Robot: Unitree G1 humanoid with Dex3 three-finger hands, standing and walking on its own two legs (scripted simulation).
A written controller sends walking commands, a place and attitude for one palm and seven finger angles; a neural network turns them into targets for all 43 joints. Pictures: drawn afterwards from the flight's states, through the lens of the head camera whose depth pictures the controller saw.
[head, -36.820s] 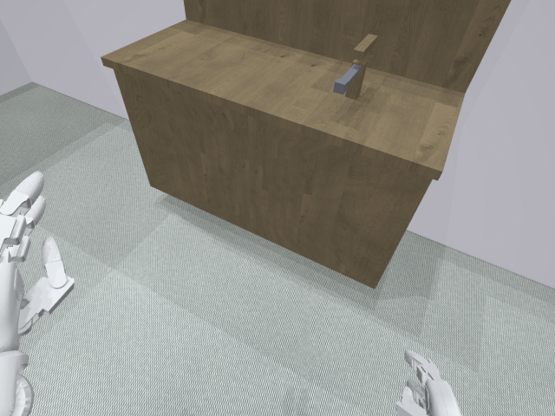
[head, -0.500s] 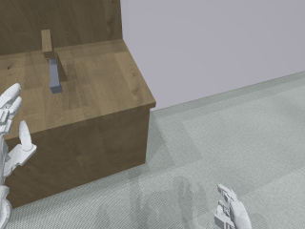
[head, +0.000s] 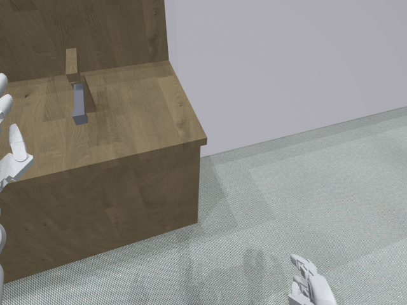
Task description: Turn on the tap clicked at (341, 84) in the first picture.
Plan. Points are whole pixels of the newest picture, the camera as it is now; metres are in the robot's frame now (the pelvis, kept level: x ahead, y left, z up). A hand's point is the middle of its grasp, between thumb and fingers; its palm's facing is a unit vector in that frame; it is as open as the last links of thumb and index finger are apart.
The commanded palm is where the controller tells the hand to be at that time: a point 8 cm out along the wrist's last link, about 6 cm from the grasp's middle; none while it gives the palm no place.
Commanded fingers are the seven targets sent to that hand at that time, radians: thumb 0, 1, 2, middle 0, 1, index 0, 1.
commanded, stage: turn the palm inward beside the body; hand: left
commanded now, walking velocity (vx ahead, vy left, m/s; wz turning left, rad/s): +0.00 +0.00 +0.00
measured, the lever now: (80, 116) +0.50 +0.36 +0.05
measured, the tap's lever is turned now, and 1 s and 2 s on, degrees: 0 0 0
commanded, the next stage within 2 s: none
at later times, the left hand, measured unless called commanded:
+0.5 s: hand (72, 205) +0.22 +0.22 +0.14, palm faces +0.45 -0.84 -0.29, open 7.4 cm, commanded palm +0.16 +0.26 +0.16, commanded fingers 0.00 0.90 0.90 -0.20 -0.30 -0.20 -0.30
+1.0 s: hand (74, 219) +0.21 +0.22 +0.13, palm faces +0.51 -0.84 -0.17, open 7.4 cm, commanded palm +0.15 +0.25 +0.14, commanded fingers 0.00 0.90 0.90 -0.20 -0.30 -0.20 -0.30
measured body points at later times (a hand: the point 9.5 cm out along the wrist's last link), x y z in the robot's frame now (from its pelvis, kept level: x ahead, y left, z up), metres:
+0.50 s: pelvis +0.01 -0.06 -0.01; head -0.01 -0.09 +0.44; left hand +0.19 +0.27 +0.16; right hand +0.21 -0.28 -0.10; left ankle +0.06 +0.08 -0.74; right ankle -0.04 -0.11 -0.74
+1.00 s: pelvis +0.02 -0.04 -0.02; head +0.00 -0.06 +0.43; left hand +0.17 +0.26 +0.14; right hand +0.22 -0.26 -0.10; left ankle +0.06 +0.08 -0.74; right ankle -0.04 -0.11 -0.74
